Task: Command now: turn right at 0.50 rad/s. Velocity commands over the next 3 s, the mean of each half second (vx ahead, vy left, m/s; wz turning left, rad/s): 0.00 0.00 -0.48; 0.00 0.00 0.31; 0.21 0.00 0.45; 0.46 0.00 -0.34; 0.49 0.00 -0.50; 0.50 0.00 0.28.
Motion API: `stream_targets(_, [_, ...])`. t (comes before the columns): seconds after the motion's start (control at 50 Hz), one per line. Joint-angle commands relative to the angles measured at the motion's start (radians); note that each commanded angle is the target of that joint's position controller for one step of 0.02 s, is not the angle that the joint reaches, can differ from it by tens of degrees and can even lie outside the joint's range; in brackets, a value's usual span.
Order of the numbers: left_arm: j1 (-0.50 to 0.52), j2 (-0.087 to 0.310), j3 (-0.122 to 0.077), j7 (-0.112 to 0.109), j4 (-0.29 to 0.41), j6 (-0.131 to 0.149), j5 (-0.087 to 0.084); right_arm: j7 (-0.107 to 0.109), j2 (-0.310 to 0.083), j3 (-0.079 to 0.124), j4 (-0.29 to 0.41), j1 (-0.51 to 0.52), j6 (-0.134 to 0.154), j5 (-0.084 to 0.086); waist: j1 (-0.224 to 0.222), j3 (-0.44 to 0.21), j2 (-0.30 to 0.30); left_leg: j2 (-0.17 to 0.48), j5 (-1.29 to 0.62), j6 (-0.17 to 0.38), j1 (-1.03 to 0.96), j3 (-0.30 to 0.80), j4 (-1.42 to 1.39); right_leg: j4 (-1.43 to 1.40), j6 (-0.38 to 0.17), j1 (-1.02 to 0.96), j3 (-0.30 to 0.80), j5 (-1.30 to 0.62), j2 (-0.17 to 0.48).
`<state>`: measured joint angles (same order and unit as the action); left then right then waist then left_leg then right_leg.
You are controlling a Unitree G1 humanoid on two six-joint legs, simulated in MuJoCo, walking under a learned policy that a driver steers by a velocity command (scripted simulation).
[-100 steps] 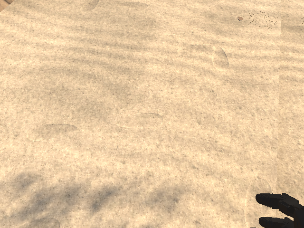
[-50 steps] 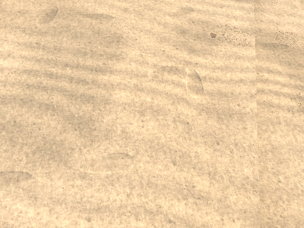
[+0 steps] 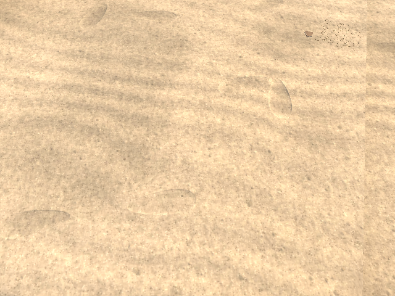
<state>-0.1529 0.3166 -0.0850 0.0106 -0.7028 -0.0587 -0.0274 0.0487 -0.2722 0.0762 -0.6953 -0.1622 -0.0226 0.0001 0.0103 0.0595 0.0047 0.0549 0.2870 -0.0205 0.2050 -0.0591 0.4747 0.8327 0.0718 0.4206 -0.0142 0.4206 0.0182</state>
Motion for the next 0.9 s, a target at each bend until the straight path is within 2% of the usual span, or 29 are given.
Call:
stream_targets(0.02, [0.009, 0.075, -0.016, 0.018, 0.100, 0.008, 0.000, 0.000, -0.194, 0.052, 0.060, 0.029, 0.010, 0.017, -0.002, -0.123, -0.182, 0.238, -0.455, 0.202, -0.081, 0.130, -0.039, -0.182, -0.036, -0.074, -0.060, -0.091, -0.017])
stream_targets(0.04, [-0.034, 0.078, -0.022, 0.018, 0.088, 0.007, 0.004, -0.001, -0.190, 0.050, 0.056, 0.035, 0.012, 0.027, -0.026, -0.126, -0.167, 0.224, -0.396, 0.171, -0.043, 0.104, 0.010, -0.288, -0.061, -0.153, -0.081, -0.175, -0.039])
stream_targets(0.06, [-0.074, 0.101, -0.033, 0.009, 0.079, 0.007, 0.009, -0.007, -0.162, 0.043, 0.033, -0.018, 0.017, 0.024, -0.034, -0.133, -0.103, 0.184, -0.274, 0.112, 0.031, 0.052, 0.106, -0.383, -0.094, -0.266, -0.045, -0.277, -0.053])
stream_targets(0.08, [-0.111, 0.205, -0.061, -0.008, 0.092, 0.011, 0.007, -0.014, -0.109, 0.028, 0.038, -0.048, 0.021, -0.014, -0.021, -0.145, 0.143, 0.088, 0.042, 0.008, 0.251, -0.056, 0.378, -0.445, -0.170, -0.438, 0.240, -0.593, 0.138])
stream_targets(0.1, [-0.124, 0.285, -0.067, -0.004, 0.120, 0.030, 0.042, -0.005, -0.079, 0.010, 0.116, 0.062, 0.027, -0.033, -0.055, -0.169, 0.318, -0.068, 0.436, -0.046, 0.474, 0.019, 0.604, -0.479, -0.411, -0.429, 0.603, -0.781, 0.378])
stream_targets(0.12, [-0.130, 0.235, -0.053, 0.002, 0.124, 0.052, 0.061, 0.001, -0.134, 0.026, 0.115, 0.106, 0.027, -0.013, -0.099, -0.206, 0.173, -0.044, 0.423, -0.045, 0.481, 0.134, 0.744, -0.512, -0.457, -0.405, 0.589, -0.647, 0.374])
stream_targets(0.14, [-0.081, 0.203, -0.040, -0.002, 0.121, 0.066, 0.054, 0.002, -0.149, 0.032, 0.108, 0.103, 0.023, 0.003, -0.063, -0.155, 0.137, -0.025, 0.331, -0.030, 0.484, 0.149, 0.764, -0.513, -0.400, -0.352, 0.493, -0.541, 0.314])
stream_targets(0.16, [-0.027, 0.178, -0.035, -0.010, 0.125, 0.067, 0.033, 0.008, -0.151, 0.038, 0.085, 0.078, 0.017, -0.002, -0.035, -0.123, 0.084, -0.009, 0.240, -0.030, 0.479, 0.152, 0.729, -0.512, -0.337, -0.317, 0.423, -0.433, 0.251])
stream_targets(0.18, [0.017, 0.153, -0.024, -0.018, 0.132, 0.062, 0.016, 0.015, -0.160, 0.043, 0.078, 0.069, 0.011, -0.010, -0.018, -0.103, 0.088, -0.003, 0.169, -0.036, 0.468, 0.155, 0.692, -0.513, -0.301, -0.284, 0.387, -0.404, 0.215])
stream_targets(0.2, [0.029, 0.144, -0.017, -0.025, 0.138, 0.056, 0.015, 0.012, -0.153, 0.043, 0.072, 0.053, 0.011, -0.013, -0.006, -0.108, 0.106, -0.018, 0.117, -0.045, 0.420, 0.143, 0.697, -0.515, -0.290, -0.240, 0.356, -0.422, 0.181])
stream_targets(0.26, [0.014, 0.136, -0.012, -0.038, 0.144, 0.049, 0.025, 0.004, -0.120, 0.034, 0.064, 0.025, 0.020, -0.006, -0.002, -0.141, 0.110, -0.047, 0.049, -0.063, 0.386, 0.133, 0.636, -0.507, -0.297, -0.241, 0.336, -0.441, 0.149])
stream_targets(0.32, [-0.007, 0.148, -0.018, -0.045, 0.143, 0.043, 0.019, 0.002, -0.099, 0.022, 0.075, 0.060, 0.025, -0.006, -0.021, -0.137, 0.118, -0.055, 0.039, -0.075, 0.378, 0.145, 0.475, -0.497, -0.298, -0.263, 0.377, -0.368, 0.141])
stream_targets(0.38, [-0.002, 0.158, -0.024, -0.043, 0.150, 0.035, 0.023, -0.007, -0.102, 0.019, 0.075, 0.067, 0.032, 0.000, -0.032, -0.133, 0.136, -0.062, 0.057, -0.074, 0.320, 0.149, 0.362, -0.488, -0.302, -0.242, 0.422, -0.295, 0.142])
stream_targets(0.44, [0.007, 0.121, -0.005, -0.033, 0.146, 0.030, 0.033, -0.021, -0.103, 0.013, 0.064, 0.041, 0.037, 0.006, -0.047, -0.155, 0.146, -0.041, 0.075, -0.063, 0.213, 0.121, 0.282, -0.455, -0.304, -0.222, 0.417, -0.354, 0.154])
stream_targets(0.48, [0.015, 0.072, 0.018, -0.027, 0.130, 0.030, 0.038, -0.033, -0.082, 0.003, 0.060, 0.027, 0.042, 0.008, -0.036, -0.157, 0.139, -0.025, 0.046, -0.047, 0.113, 0.112, 0.164, -0.433, -0.291, -0.201, 0.403, -0.389, 0.147])
stream_targets(0.5, [0.027, 0.041, 0.034, -0.025, 0.119, 0.032, 0.037, -0.042, -0.055, -0.006, 0.048, 0.000, 0.047, 0.004, -0.009, -0.155, 0.126, -0.025, -0.053, -0.033, 0.021, 0.101, 0.024, -0.423, -0.266, -0.174, 0.374, -0.372, 0.128])
stream_targets(0.52, [-0.012, 0.022, 0.042, -0.021, 0.096, 0.038, 0.041, -0.048, -0.052, -0.013, 0.045, 0.000, 0.051, -0.007, -0.008, -0.143, 0.099, -0.021, -0.186, -0.016, -0.056, 0.116, -0.094, -0.423, -0.224, -0.149, 0.346, -0.327, 0.098])
stream_targets(0.54, [-0.054, 0.024, 0.042, -0.019, 0.082, 0.049, 0.059, -0.047, -0.109, -0.006, 0.057, 0.007, 0.053, -0.020, -0.040, -0.139, 0.019, 0.057, -0.362, 0.016, -0.106, 0.214, -0.088, -0.369, -0.168, -0.119, 0.293, -0.228, 0.044])
stream_targets(0.56, [-0.126, 0.040, 0.033, -0.015, 0.073, 0.060, 0.068, -0.045, -0.167, 0.000, 0.069, 0.057, 0.053, -0.025, -0.123, -0.121, -0.108, 0.107, -0.405, 0.081, -0.049, 0.274, -0.053, -0.361, -0.122, -0.129, 0.201, -0.121, -0.034])
stream_targets(0.58, [-0.076, 0.060, 0.029, -0.021, 0.075, 0.061, 0.071, -0.049, -0.145, 0.001, 0.072, 0.074, 0.054, -0.017, -0.092, -0.104, -0.153, 0.105, -0.233, 0.126, 0.061, 0.301, -0.090, -0.362, -0.083, -0.202, 0.159, -0.133, -0.044])
stream_targets(0.6, [-0.015, 0.090, 0.018, -0.027, 0.082, 0.059, 0.061, -0.052, -0.134, -0.002, 0.076, 0.071, 0.055, -0.011, -0.060, -0.076, -0.150, 0.085, -0.147, 0.122, 0.094, 0.306, -0.108, -0.338, -0.075, -0.217, 0.144, -0.155, -0.049])
stream_targets(0.66, [0.016, 0.073, 0.012, -0.041, 0.102, 0.046, 0.051, -0.045, -0.163, 0.005, 0.079, 0.045, 0.060, 0.003, -0.041, -0.071, -0.171, 0.083, -0.183, 0.119, 0.088, 0.353, -0.099, -0.298, -0.086, -0.200, 0.116, -0.203, -0.051])
stream_targets(0.72, [0.003, 0.045, 0.008, -0.040, 0.103, 0.053, 0.046, -0.030, -0.165, 0.011, 0.100, 0.022, 0.042, 0.011, -0.026, -0.100, -0.148, 0.080, -0.245, 0.143, 0.058, 0.398, -0.056, -0.272, -0.083, -0.178, 0.082, -0.204, -0.058])
stream_targets(0.78, [-0.019, 0.041, -0.005, -0.032, 0.101, 0.060, 0.041, -0.022, -0.167, 0.018, 0.135, 0.033, 0.019, 0.016, -0.022, -0.115, -0.090, 0.043, -0.243, 0.139, 0.094, 0.407, 0.002, -0.286, -0.097, -0.197, 0.079, -0.226, -0.042])
stream_targets(0.82, [-0.038, 0.068, -0.019, -0.028, 0.099, 0.060, 0.041, -0.022, -0.153, 0.017, 0.160, 0.042, 0.009, 0.020, -0.018, -0.114, 0.016, -0.026, -0.176, 0.092, 0.177, 0.334, 0.102, -0.358, -0.144, -0.245, 0.146, -0.268, 0.026])
stream_targets(0.84, [-0.057, 0.090, -0.027, -0.029, 0.098, 0.059, 0.044, -0.024, -0.141, 0.014, 0.167, 0.039, 0.007, 0.020, -0.021, -0.109, 0.095, -0.080, -0.097, 0.053, 0.254, 0.262, 0.199, -0.414, -0.202, -0.288, 0.238, -0.317, 0.113])
stream_targets(0.86, [-0.065, 0.115, -0.031, -0.030, 0.099, 0.060, 0.050, -0.029, -0.129, 0.012, 0.172, 0.025, 0.006, 0.017, -0.019, -0.112, 0.193, -0.119, 0.071, 0.020, 0.324, 0.182, 0.320, -0.469, -0.293, -0.322, 0.370, -0.437, 0.254])
stream_targets(0.88, [-0.057, 0.106, -0.026, -0.037, 0.113, 0.067, 0.054, -0.033, -0.148, 0.022, 0.172, 0.029, 0.005, 0.013, -0.034, -0.122, 0.215, -0.097, 0.334, -0.006, 0.383, 0.152, 0.546, -0.485, -0.383, -0.332, 0.456, -0.588, 0.375])
stream_targets(0.9, [-0.056, 0.098, -0.019, -0.044, 0.121, 0.072, 0.053, -0.037, -0.173, 0.036, 0.169, 0.028, 0.002, 0.017, -0.034, -0.118, 0.125, -0.072, 0.368, -0.023, 0.418, 0.167, 0.714, -0.480, -0.413, -0.322, 0.451, -0.674, 0.406])
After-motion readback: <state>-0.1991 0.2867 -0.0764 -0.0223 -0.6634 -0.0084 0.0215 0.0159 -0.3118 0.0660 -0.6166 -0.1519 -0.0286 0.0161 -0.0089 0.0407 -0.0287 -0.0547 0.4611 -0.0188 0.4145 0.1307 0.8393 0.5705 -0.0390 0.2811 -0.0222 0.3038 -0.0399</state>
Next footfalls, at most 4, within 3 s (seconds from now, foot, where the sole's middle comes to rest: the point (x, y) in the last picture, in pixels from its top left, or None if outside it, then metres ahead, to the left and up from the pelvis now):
0.06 right None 0.04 -0.12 -0.77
0.54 left None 0.09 0.10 -0.77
1.14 left None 0.05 0.14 -0.77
1.66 right None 0.32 -0.04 -0.77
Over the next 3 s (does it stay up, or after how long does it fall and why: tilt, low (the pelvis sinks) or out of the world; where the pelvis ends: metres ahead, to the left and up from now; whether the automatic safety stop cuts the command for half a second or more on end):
stays up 0.87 -0.06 0.00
